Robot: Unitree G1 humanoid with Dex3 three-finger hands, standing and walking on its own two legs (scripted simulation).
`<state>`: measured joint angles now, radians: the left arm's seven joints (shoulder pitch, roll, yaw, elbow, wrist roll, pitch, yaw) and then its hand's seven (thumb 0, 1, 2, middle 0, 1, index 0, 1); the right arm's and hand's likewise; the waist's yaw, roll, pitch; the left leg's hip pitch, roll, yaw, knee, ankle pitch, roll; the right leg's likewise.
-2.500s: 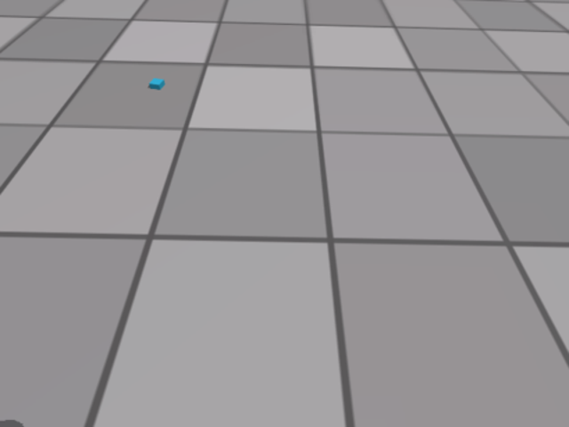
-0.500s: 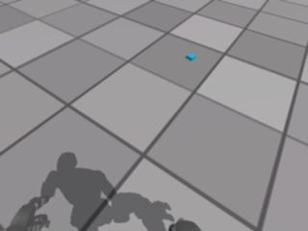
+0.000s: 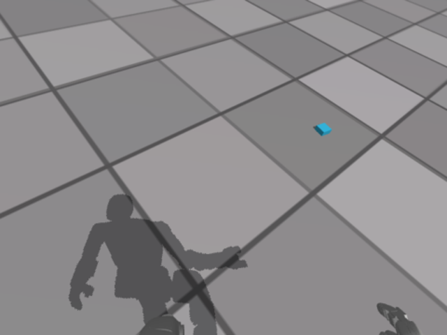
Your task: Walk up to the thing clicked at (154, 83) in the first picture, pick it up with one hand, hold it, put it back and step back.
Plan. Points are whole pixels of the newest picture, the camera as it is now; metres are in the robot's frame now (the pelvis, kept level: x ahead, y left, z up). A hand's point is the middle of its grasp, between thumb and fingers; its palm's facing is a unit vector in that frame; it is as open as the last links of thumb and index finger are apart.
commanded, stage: walk up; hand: left
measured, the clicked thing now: (323, 129) +1.47 -0.72 -0.72
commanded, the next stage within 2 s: none
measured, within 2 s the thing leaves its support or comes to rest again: neither
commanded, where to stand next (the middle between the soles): +1.15 -1.10 m, yaw +27 degrees
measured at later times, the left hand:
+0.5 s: hand (187, 234) +0.32 +0.08 -0.09, palm faces +0.17 -0.92 -0.36, open 7.4 cm
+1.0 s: hand (244, 201) +0.45 -0.05 -0.14, palm faces +0.22 -0.95 -0.24, open 7.4 cm
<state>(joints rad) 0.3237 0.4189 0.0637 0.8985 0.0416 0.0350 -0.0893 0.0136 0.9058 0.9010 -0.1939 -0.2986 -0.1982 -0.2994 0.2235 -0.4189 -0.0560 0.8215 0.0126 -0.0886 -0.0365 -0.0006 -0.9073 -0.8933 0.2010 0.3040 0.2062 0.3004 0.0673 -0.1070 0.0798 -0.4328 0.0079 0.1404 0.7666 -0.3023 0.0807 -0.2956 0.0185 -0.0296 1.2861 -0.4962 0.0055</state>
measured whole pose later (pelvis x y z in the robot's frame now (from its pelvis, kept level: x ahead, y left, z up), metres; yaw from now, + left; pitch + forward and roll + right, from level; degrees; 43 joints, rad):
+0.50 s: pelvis +0.25 -0.21 +0.03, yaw +10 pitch -1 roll +1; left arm 0.18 0.40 0.09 0.79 0.03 0.00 -0.10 0.01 0.90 0.90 -0.20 -0.30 -0.20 -0.30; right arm 0.32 -0.47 -0.04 0.96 0.01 -0.08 -0.06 0.01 -0.91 -0.89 0.20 0.30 0.20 0.30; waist 0.03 0.00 0.04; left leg -0.54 0.05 0.00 1.20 -0.36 0.05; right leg -0.31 -0.06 -0.12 0.59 -0.27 -0.03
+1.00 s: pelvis +0.43 -0.34 +0.01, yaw +15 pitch -3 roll +0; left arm 0.26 0.47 0.11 0.74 0.05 0.08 -0.13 0.01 0.90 0.90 -0.20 -0.30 -0.20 -0.30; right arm 0.35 -0.42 -0.02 0.89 -0.01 -0.10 -0.06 0.00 -0.90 -0.89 0.21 0.30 0.21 0.30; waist 0.01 -0.16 0.07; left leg -0.34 0.09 0.03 0.66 -0.28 0.00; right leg -0.58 -0.14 0.12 1.08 -0.33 0.02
